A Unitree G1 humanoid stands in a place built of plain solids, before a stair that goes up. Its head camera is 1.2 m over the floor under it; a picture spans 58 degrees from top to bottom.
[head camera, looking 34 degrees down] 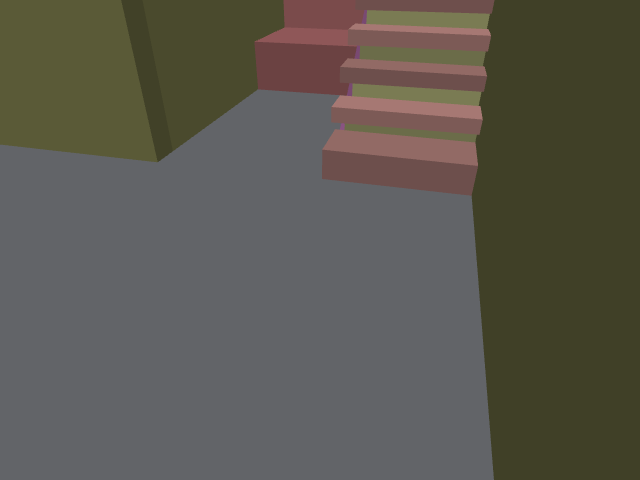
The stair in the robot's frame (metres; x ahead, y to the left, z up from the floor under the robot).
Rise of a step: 0.19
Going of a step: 0.23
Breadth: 0.90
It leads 14 degrees to the right of straight ahead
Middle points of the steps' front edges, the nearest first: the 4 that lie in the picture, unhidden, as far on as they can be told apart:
2.35 -0.45 0.19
2.58 -0.51 0.38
2.81 -0.56 0.57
3.03 -0.62 0.75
